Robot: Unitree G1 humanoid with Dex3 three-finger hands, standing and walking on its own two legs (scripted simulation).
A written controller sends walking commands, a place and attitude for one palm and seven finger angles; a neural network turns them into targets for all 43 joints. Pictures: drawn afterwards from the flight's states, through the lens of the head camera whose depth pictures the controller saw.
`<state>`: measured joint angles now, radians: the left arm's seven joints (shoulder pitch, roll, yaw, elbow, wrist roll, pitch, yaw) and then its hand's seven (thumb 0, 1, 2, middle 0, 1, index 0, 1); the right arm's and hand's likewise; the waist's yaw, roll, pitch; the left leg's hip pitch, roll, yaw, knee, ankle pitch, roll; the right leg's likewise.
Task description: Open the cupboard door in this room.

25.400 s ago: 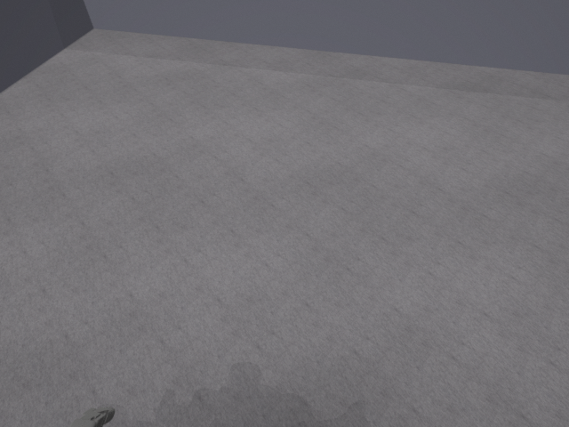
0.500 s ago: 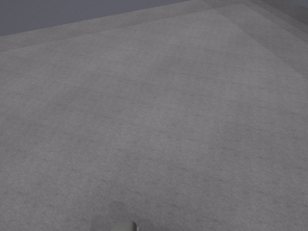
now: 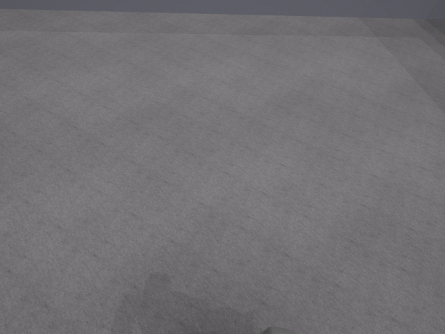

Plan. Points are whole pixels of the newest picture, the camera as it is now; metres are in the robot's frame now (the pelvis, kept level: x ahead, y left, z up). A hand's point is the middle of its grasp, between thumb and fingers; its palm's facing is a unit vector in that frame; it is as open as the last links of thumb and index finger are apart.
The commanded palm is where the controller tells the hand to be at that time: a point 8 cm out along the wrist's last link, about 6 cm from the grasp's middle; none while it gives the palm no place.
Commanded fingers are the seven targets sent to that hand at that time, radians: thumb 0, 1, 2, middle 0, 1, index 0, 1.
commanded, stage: turn or walk to find it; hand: left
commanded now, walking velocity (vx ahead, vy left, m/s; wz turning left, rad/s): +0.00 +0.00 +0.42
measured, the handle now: out of the picture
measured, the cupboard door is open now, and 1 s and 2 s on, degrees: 0 0 0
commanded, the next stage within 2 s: stand and wait in 0.92 s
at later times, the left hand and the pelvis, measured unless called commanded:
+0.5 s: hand out of the picture -0.01 +0.13 -0.15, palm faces +0.26 -0.93 -0.27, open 7.3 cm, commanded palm none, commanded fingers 0.00 0.90 0.90 -0.20 -0.30 -0.20 -0.30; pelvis -0.02 -0.07 +0.00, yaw +14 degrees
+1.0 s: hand out of the picture -0.09 +0.19 -0.17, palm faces +0.48 -0.84 -0.24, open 7.4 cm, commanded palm none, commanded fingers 0.00 0.90 0.90 -0.20 -0.30 -0.20 -0.30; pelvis -0.05 -0.03 +0.00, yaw +26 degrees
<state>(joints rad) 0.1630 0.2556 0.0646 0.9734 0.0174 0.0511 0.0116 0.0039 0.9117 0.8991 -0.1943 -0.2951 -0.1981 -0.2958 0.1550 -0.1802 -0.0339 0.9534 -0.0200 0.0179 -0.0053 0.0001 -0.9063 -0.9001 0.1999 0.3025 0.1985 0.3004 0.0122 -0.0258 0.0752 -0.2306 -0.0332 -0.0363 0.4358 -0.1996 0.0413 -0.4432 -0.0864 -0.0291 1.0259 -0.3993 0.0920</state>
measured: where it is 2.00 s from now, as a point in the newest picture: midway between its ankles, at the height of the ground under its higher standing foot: outside the picture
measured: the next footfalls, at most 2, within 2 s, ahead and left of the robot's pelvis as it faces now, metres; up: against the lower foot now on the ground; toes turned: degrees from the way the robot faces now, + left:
right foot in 0.20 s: +0.03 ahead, -0.14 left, +0.00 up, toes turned +2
left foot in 0.72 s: -0.06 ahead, +0.09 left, +0.00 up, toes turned +24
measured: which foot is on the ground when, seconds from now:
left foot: down 0.00-0.20, up 0.22-0.70, down 0.72-1.00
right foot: up 0.00-0.18, down 0.20-0.72, up 0.74-1.00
